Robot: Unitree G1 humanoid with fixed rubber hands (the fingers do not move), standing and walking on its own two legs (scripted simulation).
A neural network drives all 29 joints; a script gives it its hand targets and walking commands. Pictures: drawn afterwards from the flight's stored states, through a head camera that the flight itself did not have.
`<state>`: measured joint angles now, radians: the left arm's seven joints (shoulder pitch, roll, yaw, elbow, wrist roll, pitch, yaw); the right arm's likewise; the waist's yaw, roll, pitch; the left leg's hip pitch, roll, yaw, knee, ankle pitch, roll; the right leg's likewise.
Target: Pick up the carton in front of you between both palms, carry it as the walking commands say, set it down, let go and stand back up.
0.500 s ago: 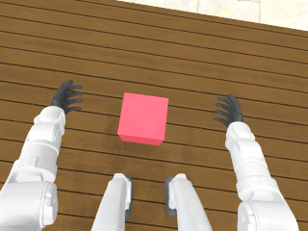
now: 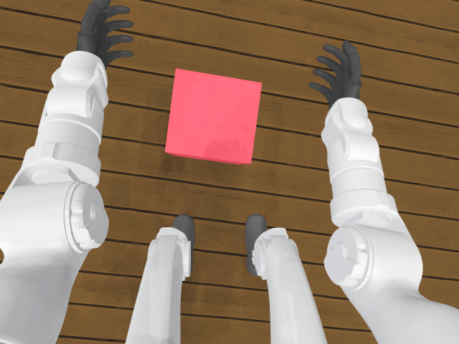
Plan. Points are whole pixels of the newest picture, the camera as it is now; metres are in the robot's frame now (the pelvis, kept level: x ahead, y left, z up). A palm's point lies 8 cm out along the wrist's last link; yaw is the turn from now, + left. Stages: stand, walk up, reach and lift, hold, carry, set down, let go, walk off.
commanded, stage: reach and lift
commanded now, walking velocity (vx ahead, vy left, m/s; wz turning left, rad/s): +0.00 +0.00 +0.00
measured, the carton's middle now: (212, 124) +0.49 +0.02 -0.50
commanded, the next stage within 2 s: none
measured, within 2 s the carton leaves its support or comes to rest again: leaves its support in 1.54 s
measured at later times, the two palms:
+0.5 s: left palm (134, 105) +0.51 +0.21 -0.36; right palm (294, 126) +0.48 -0.17 -0.36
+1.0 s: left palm (150, 110) +0.51 +0.18 -0.43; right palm (284, 127) +0.49 -0.17 -0.42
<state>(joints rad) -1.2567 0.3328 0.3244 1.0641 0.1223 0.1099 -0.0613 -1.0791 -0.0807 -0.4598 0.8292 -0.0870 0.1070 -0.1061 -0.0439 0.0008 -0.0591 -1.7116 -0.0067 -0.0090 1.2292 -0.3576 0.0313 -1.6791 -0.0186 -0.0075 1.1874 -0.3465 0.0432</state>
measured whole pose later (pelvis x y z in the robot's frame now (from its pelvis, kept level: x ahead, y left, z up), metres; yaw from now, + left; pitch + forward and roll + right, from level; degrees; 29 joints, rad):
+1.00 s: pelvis -0.04 -0.01 -0.25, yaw -2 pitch +37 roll -4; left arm -1.51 0.47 -0.05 1.23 -0.23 0.04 0.05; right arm -1.40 -0.24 -0.13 1.11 0.28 0.03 -0.19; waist -0.02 -0.05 0.35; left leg -2.29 0.01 -0.03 2.21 -0.57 0.02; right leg -2.26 0.05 0.01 2.17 -0.56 0.07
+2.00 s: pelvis -0.05 -0.03 -0.17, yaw +3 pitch +42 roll -3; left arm -1.21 0.13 0.40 0.90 0.23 0.36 0.00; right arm -1.09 0.07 -0.59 0.71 -0.21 0.34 -0.12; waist -0.01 -0.02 -0.11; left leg -2.14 -0.06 -0.07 1.89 -0.48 -0.03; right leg -2.10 0.08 0.04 1.89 -0.52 0.07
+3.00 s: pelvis +0.03 -0.03 +0.09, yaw +5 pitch +19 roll +0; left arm -0.45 -0.11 0.33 0.55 0.23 0.38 0.02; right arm -0.43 0.16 -0.37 0.52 -0.21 0.36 -0.06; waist 0.00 -0.02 -0.18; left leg -0.92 -0.03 -0.06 0.96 -0.37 -0.01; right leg -0.90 0.04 0.07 0.97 -0.40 0.02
